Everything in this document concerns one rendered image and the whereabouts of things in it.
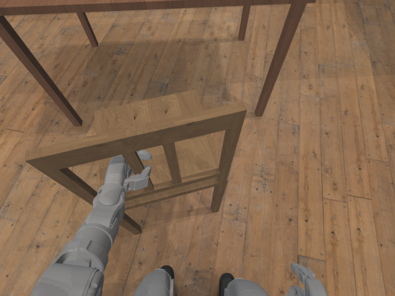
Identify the robot left hand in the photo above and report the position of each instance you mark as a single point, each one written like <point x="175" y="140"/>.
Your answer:
<point x="118" y="170"/>

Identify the robot right hand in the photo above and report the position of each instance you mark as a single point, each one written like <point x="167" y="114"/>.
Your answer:
<point x="313" y="286"/>

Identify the table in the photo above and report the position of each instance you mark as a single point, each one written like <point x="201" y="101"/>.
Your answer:
<point x="29" y="7"/>

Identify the left robot shin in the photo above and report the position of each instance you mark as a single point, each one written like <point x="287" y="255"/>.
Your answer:
<point x="162" y="270"/>

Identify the robot left upper arm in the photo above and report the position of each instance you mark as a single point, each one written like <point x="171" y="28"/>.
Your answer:
<point x="71" y="280"/>

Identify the robot right thigh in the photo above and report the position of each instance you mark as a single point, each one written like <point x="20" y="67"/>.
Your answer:
<point x="244" y="288"/>

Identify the chair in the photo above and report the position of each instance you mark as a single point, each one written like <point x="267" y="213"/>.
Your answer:
<point x="174" y="129"/>

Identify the left robot forearm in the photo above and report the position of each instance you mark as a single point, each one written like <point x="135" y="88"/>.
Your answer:
<point x="96" y="235"/>

